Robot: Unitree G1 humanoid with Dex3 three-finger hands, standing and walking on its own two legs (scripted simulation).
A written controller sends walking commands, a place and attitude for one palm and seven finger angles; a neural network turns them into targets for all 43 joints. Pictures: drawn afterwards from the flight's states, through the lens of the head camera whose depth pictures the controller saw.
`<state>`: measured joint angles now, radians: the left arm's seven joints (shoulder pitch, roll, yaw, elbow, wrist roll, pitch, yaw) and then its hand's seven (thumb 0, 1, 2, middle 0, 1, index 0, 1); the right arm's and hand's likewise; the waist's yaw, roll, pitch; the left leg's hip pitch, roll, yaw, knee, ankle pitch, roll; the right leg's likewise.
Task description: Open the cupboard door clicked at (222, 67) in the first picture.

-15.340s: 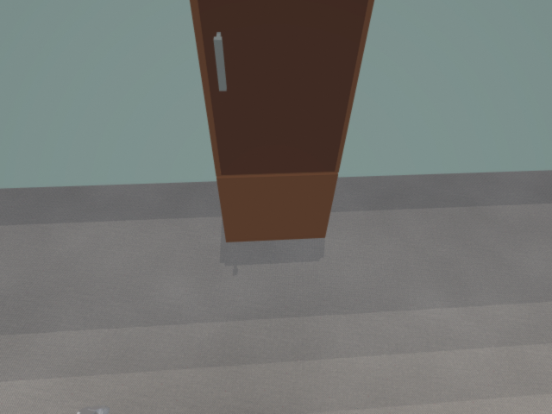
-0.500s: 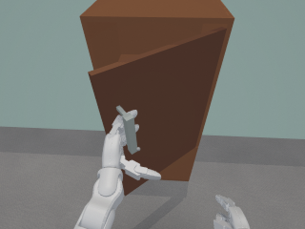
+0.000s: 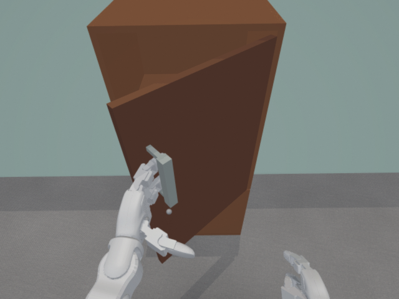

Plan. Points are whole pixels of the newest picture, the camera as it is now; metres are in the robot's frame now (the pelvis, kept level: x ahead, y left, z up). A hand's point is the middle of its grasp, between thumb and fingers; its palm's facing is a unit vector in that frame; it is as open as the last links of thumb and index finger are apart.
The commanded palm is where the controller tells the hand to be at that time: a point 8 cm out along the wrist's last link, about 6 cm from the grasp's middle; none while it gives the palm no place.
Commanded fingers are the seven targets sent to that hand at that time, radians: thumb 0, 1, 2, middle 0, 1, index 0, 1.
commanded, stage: slide the hand sideways off the handle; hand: left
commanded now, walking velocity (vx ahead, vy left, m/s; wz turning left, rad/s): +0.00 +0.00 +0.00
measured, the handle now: (161, 176) +0.32 +0.09 +0.11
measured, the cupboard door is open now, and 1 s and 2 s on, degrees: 43 42 42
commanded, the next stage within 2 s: draw the hand back to the body in 0.58 s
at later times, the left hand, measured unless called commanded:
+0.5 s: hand (130, 235) +0.21 +0.13 +0.10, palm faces +0.05 -1.00 -0.03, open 16.1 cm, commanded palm +0.17 +0.19 +0.11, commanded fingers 0.00 -0.50 0.30 -0.15 -0.30 -0.15 -0.30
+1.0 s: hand (101, 237) +0.19 +0.17 +0.12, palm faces +0.03 -1.00 -0.04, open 16.3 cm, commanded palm +0.16 +0.22 +0.13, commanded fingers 0.00 -0.50 0.30 -0.15 -0.30 -0.15 -0.30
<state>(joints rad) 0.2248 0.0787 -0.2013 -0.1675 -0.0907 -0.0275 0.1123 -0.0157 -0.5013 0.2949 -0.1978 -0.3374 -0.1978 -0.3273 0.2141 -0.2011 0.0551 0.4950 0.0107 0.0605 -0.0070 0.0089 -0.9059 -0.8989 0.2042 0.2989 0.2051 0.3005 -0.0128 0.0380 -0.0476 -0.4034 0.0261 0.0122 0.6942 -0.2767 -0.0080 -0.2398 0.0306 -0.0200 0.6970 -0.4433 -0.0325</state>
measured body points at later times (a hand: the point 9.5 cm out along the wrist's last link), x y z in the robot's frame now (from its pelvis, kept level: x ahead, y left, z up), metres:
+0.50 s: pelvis +0.02 -0.02 -0.01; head +0.00 -0.04 +0.44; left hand +0.20 +0.18 +0.10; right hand +0.20 -0.23 -0.08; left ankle +0.06 +0.13 -0.72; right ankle -0.04 -0.10 -0.72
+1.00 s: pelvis +0.00 +0.01 -0.01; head -0.01 -0.01 +0.44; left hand +0.19 +0.22 +0.12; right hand +0.19 -0.20 -0.07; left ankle +0.06 +0.13 -0.72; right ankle -0.04 -0.10 -0.72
